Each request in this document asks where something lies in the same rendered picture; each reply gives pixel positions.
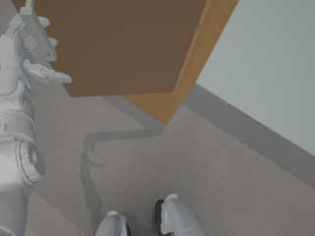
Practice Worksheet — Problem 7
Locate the robot left forearm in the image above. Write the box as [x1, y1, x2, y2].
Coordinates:
[0, 68, 36, 146]

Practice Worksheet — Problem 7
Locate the handle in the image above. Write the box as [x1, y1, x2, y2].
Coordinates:
[19, 0, 57, 61]

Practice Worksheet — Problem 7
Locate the cupboard door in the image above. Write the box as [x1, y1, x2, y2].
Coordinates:
[11, 0, 207, 97]

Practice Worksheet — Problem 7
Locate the right robot shin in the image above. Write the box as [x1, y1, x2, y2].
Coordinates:
[160, 194, 178, 234]

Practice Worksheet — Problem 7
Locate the left robot upper arm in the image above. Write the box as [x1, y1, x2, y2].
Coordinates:
[0, 140, 45, 236]

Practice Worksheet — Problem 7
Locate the left robot hand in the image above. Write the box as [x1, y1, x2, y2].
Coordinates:
[0, 14, 72, 85]

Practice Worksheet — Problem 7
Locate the right robot thigh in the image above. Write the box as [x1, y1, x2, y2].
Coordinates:
[161, 198, 209, 236]

